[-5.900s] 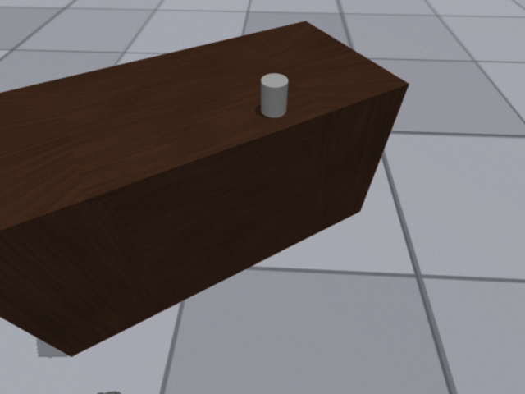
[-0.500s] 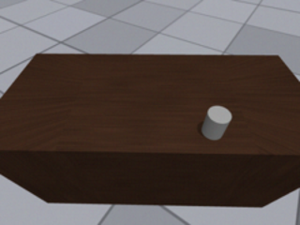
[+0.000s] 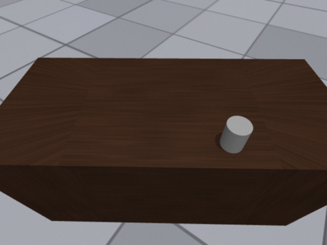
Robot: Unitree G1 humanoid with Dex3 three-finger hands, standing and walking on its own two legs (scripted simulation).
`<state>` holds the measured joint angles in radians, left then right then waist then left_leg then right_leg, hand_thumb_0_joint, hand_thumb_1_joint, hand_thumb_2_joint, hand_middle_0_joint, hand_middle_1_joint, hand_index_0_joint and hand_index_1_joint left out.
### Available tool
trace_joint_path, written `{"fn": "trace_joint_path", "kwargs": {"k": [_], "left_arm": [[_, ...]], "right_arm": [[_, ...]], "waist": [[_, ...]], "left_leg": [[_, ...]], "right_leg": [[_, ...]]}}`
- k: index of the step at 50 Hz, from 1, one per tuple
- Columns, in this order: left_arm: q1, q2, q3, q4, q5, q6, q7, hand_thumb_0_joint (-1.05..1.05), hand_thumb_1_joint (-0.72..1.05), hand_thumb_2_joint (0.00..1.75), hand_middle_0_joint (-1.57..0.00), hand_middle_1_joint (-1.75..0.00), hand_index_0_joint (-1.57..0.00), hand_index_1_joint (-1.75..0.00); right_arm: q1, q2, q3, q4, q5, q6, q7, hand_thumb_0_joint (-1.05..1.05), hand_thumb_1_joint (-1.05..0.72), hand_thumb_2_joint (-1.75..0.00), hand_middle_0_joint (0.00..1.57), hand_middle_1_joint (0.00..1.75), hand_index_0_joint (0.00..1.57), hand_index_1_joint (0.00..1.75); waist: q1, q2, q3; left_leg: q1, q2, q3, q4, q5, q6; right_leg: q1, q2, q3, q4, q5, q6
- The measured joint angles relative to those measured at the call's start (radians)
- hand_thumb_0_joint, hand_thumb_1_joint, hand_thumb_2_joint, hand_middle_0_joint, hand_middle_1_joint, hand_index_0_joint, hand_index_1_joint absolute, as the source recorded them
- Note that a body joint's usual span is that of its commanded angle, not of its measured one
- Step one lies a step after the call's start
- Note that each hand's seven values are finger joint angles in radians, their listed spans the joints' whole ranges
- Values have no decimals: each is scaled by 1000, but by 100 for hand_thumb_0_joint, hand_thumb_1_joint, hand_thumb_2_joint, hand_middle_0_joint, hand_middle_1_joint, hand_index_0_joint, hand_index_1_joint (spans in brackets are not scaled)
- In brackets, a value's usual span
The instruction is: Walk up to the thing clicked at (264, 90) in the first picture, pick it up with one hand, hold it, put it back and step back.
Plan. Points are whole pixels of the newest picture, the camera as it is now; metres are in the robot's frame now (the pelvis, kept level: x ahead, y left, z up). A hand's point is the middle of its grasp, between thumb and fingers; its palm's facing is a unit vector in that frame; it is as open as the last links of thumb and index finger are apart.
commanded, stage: stand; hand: right
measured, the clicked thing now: (235, 134) +0.44 -0.20 -0.03
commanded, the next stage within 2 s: rise first in 0.60 s
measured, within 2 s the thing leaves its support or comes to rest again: neither
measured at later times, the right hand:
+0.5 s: hand out of the picture +0.08 -0.25 -0.16, palm faces -0.02 +0.94 -0.35, open 7.4 cm
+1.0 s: hand (269, 232) +0.18 -0.25 -0.11, palm faces +0.22 +0.92 -0.33, open 12.5 cm
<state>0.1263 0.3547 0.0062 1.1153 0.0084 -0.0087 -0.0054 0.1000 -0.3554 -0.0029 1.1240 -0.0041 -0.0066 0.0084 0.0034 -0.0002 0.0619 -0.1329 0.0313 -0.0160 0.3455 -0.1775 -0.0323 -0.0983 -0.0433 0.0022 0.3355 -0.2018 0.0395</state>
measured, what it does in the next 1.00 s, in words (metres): stands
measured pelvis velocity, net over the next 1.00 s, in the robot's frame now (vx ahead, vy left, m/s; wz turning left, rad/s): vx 0.00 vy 0.00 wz -0.02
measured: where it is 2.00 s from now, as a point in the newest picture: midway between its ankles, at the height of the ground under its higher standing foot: outside the picture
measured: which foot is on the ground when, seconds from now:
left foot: down 0.00-1.00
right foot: down 0.00-1.00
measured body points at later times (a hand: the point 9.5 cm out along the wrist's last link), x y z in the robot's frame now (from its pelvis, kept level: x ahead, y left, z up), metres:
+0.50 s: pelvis +0.01 +0.00 +0.00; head +0.02 +0.00 +0.45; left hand +0.08 +0.30 -0.13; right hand +0.08 -0.30 -0.13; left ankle +0.01 +0.14 -0.75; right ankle -0.01 -0.14 -0.75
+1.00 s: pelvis +0.00 +0.00 -0.01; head +0.02 +0.01 +0.44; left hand +0.17 +0.28 -0.11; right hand +0.16 -0.30 -0.08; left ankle +0.01 +0.14 -0.75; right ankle -0.01 -0.14 -0.75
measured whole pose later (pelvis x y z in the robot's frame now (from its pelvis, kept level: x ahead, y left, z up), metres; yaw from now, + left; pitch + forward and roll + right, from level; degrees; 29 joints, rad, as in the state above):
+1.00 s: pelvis +0.00 +0.00 -0.01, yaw -1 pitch +2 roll +0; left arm 0.06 0.27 0.12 0.86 -0.04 -0.09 0.06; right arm 0.10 -0.29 -0.14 0.74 0.05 -0.08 -0.06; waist -0.01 -0.01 0.02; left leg -0.26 0.03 0.00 0.44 -0.21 -0.03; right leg -0.24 -0.04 0.02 0.43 -0.23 0.04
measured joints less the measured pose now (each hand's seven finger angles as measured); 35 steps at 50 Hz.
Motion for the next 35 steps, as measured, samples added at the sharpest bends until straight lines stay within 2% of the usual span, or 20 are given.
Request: {"fn": "trace_joint_path", "kwargs": {"k": [35], "left_arm": [[-4,1,-1,-10,1,1,3,1,90,90,-20,-30,-21,-30]], "right_arm": [[4,2,-2,-6,-1,0,-2,1,-91,-89,21,29,20,30]], "waist": [[-1,-4,-3]], "left_leg": [[7,-3,4,-3,-8,3]], "right_leg": [[8,-4,3,-7,-5,4]]}}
